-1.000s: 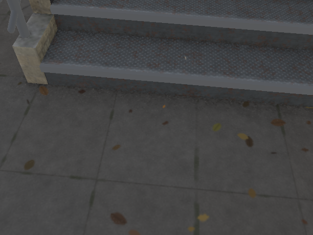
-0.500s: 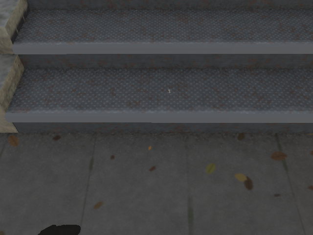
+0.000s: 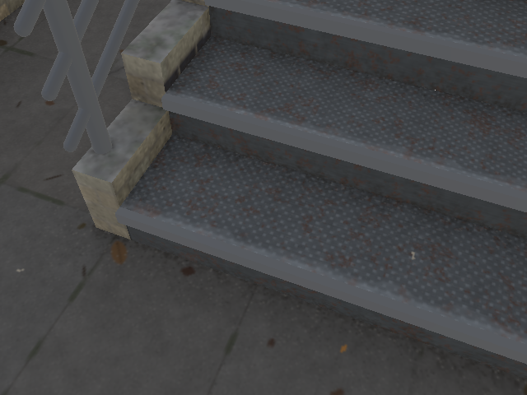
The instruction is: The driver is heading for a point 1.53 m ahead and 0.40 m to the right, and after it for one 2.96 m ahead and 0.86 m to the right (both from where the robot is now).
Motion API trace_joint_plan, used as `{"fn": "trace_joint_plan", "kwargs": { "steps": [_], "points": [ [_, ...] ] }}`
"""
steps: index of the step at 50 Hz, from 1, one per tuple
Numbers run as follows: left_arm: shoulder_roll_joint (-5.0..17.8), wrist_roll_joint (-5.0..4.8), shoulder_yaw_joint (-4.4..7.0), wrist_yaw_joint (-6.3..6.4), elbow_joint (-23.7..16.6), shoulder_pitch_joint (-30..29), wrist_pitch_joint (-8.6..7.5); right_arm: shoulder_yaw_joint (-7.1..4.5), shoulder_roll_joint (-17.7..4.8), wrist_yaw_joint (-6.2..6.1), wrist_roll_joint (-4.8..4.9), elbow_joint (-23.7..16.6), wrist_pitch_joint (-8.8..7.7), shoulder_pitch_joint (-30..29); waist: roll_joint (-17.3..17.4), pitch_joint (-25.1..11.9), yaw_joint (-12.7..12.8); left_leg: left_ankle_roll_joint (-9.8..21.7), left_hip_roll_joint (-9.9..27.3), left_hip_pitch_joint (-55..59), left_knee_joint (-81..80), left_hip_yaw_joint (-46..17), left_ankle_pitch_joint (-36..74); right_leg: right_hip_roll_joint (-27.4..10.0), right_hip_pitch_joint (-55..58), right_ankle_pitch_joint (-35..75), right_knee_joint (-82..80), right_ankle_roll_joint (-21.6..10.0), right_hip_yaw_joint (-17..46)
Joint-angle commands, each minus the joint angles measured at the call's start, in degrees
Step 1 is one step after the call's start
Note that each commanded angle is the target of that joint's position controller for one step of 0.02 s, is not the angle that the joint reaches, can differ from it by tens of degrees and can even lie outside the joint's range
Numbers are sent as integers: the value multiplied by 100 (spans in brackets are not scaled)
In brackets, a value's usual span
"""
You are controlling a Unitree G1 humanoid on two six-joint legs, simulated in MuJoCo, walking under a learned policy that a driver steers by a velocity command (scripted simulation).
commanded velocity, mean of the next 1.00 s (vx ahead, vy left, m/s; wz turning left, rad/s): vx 0.50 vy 0.00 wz -0.34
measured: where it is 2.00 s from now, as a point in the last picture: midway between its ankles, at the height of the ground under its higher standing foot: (413, 122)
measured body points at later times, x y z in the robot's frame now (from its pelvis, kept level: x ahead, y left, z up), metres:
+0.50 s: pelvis +0.27 +0.00 +0.01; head +0.29 -0.01 +0.46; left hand +0.49 +0.21 -0.11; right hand +0.25 -0.28 -0.13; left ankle +0.15 +0.11 -0.73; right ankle +0.40 -0.15 -0.69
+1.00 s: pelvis +0.55 -0.09 +0.02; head +0.58 -0.13 +0.46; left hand +0.56 +0.14 -0.12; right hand +0.68 -0.33 -0.09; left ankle +0.74 -0.05 -0.43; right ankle +0.39 -0.12 -0.73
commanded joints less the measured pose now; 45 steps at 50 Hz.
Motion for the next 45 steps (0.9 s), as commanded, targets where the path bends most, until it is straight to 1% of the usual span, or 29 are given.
{"fn": "trace_joint_plan", "kwargs": {
  "steps": [1,2,3,4,5,6,7,8,10,12,14,18,22,25,27,28,29,30,31,32,33,34,35,36,37,39,40,43,45],
  "points": [
    [1086,-86,172,-11,-98,-147,59,-389,-969,-35,-2,11,-106,1310,-519,-593,-1185,394,-546,2128,-616,365,91,-1344,-543,5972,1910,-852,493],
    [865,-7,64,-34,-207,-136,14,-567,-1525,-157,-73,293,-100,2332,68,-1359,-1516,711,394,4168,-392,-806,440,-1004,-2088,4159,3678,-648,545],
    [14,3,-178,-124,-284,547,-119,-577,-1912,-197,-126,341,-137,2369,1350,-2145,-894,1627,1995,5669,-1098,-3732,-341,184,-4123,-904,5705,-350,1098],
    [645,-220,-18,-147,-258,-85,-292,-437,-1413,-211,-148,222,-202,2388,642,-2286,-1252,1457,2029,5480,-1623,-4098,-307,179,-4514,-1171,6301,-428,2295],
    [799,-353,44,-153,-479,-702,-351,-369,-1214,-217,-168,212,-261,1957,529,-1466,-1176,1170,1880,4902,-1728,-3082,87,-76,-5016,-688,6325,-508,2226],
    [688,-262,22,-106,-480,-807,-347,-306,-1006,-209,-132,174,-308,1474,227,-1026,-904,944,1661,4102,-1807,-2309,496,-425,-4868,-111,5940,-517,2129],
    [659,-143,66,-63,-408,-802,-287,-251,-766,-199,-133,165,-352,1120,245,-694,-691,782,1458,3407,-2016,-1753,635,-606,-4595,246,5622,-490,2090],
    [616,-131,87,-54,-317,-574,-175,-196,-560,-194,-181,163,-405,898,363,-571,-466,648,1306,2953,-2251,-1348,649,-737,-4201,525,5482,-502,2147],
    [378,-135,67,-57,-222,-374,3,-203,-568,-209,-182,260,-481,833,323,-399,-292,594,1218,2564,-2567,-875,813,-779,-3991,773,5245,-490,2142],
    [304,-110,60,-49,-294,-576,88,-236,-717,-276,-206,352,-511,865,268,-158,-240,558,1185,2429,-2747,-423,1103,-788,-4287,1141,4951,-433,2182],
    [325,-70,74,-62,-384,-854,94,-247,-770,-348,-244,406,-497,940,260,-30,-290,507,1108,2521,-2833,-35,1196,-731,-4618,1693,4452,-356,2217],
    [290,-17,43,-165,-622,-1516,48,-239,-886,-440,-205,433,-455,973,231,169,-458,338,910,2568,-2992,651,1090,-571,-4448,2715,3050,-305,1796],
    [182,31,-37,-303,-870,-1889,57,-257,-980,-470,-143,610,-328,1442,210,245,-608,324,1263,3462,-2611,941,1786,-435,-4613,2382,2676,-468,1437],
    [424,18,43,-363,-1021,-1702,150,-288,-1165,-510,-67,485,-149,1227,470,50,-286,151,1400,3770,-1635,1149,4131,-97,-4089,1153,2791,-744,1049],
    [683,-25,197,-365,-928,-856,158,-349,-1409,-569,8,334,-50,907,624,-488,255,-7,1326,3630,-131,1138,5578,334,-2881,846,2431,-958,788],
    [937,-41,364,-304,-700,72,144,-330,-1389,-524,60,262,-78,687,415,-904,767,-206,1047,3039,1152,1192,5168,572,-1477,1620,1750,-1192,799],
    [1413,-18,505,-178,-481,619,161,-202,-925,-466,-73,123,-209,589,-711,-787,828,-549,517,1276,3154,1024,1247,-26,-251,2461,1324,-1389,2100],
    [2004,133,510,-180,-746,212,89,43,-137,-365,-174,-76,-454,1263,-1808,-1372,-101,-853,-626,-933,5199,173,-2919,-1533,1134,3605,1115,-2618,5353],
    [1540,154,410,-239,-799,536,19,-18,-620,-267,29,-160,-685,870,-833,-2003,342,-717,-516,-1506,5366,-909,-2592,-1779,1415,2347,253,-2874,6096],
    [1141,95,326,-219,-812,309,-31,-40,-720,-233,202,-289,-760,444,-588,-1248,252,-551,-234,-1896,5038,-862,-2064,-1609,866,1556,130,-2620,5402],
    [857,0,231,-227,-920,-238,-53,-53,-771,-272,104,-249,-739,355,-72,-692,-57,-512,40,-1670,4481,-817,-1547,-1355,-63,1498,29,-2298,4799],
    [656,-11,137,-206,-1057,-631,-60,-105,-880,-325,-53,-187,-653,363,5,-443,-273,-550,194,-1235,4092,-784,-1291,-1198,-861,1831,-110,-2139,4359],
    [600,37,88,-155,-1145,-779,-71,-146,-957,-336,-120,-191,-552,468,-47,-344,-457,-600,296,-770,3777,-799,-1088,-1073,-1430,2164,-266,-2055,4066],
    [646,140,87,-110,-1152,-681,-7,-88,-694,-317,-153,-127,-431,607,-272,-433,-450,-758,133,-908,4692,-468,-1071,-1065,-1441,3103,-113,-2129,3914],
    [675,134,67,-62,-1116,-518,34,-52,-560,-296,-175,-90,-357,801,-195,-472,-505,-812,184,-1112,5046,-412,-1029,-1022,-1529,3787,7,-2094,3561],
    [660,67,36,19,-989,-69,83,20,-383,-247,-170,-188,-281,665,-256,-362,-421,-865,244,-1683,5164,-209,-780,-805,-1584,4005,7,-1901,3042],
    [459,88,-23,42,-680,636,156,107,-17,-238,-100,-51,-218,718,-740,-402,-179,-959,79,-2381,6718,119,-1243,-877,-1261,3734,70,-2026,3139],
    [151,95,-232,25,-330,1259,290,261,148,-223,115,-404,-177,178,-821,208,21,-872,264,-4884,8928,2,-2160,-1180,-692,1708,153,-1975,3618],
    [194,175,-293,35,-182,1481,374,501,483,-192,94,-931,-292,-675,-665,583,206,-764,210,-6357,9769,31,-2534,-1389,-223,1692,238,-1739,3688]
  ]
}}
Velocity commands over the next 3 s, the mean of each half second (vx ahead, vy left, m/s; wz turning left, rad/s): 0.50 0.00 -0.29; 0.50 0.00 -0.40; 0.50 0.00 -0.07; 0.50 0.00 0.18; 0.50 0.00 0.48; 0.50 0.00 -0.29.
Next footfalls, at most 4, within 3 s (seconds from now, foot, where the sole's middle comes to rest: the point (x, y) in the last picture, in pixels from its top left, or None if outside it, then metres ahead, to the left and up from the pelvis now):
0.02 left None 0.19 0.12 -0.76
0.58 right None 0.42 -0.14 -0.76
1.10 left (329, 230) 0.85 -0.10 -0.60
1.66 right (458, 140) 1.05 -0.42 -0.44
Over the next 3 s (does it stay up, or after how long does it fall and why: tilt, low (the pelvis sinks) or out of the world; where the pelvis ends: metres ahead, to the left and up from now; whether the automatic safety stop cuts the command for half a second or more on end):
stays up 1.64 -0.46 0.64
